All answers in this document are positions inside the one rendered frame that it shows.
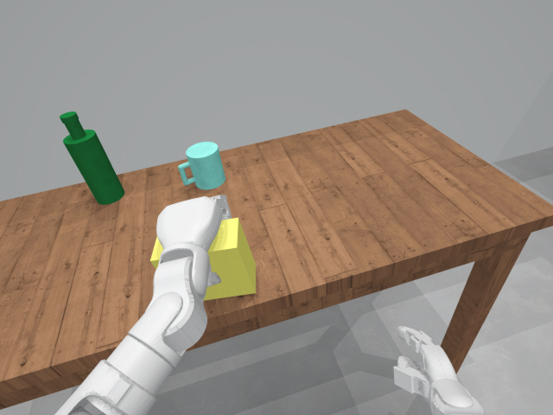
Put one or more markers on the sponge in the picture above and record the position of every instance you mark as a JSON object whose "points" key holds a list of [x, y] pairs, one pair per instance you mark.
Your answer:
{"points": [[230, 257]]}

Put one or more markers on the robot left hand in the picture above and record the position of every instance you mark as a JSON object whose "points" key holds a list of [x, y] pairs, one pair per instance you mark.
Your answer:
{"points": [[194, 221]]}

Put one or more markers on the robot right hand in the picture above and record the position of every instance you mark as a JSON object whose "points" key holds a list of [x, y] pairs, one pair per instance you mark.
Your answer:
{"points": [[416, 377]]}

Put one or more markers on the robot left forearm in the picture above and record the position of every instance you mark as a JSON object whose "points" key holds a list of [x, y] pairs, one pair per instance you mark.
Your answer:
{"points": [[127, 382]]}

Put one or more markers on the robot right forearm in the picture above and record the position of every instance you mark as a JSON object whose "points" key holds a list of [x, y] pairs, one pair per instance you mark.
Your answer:
{"points": [[450, 397]]}

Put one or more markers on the table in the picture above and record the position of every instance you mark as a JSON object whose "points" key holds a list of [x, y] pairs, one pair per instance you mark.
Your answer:
{"points": [[330, 215]]}

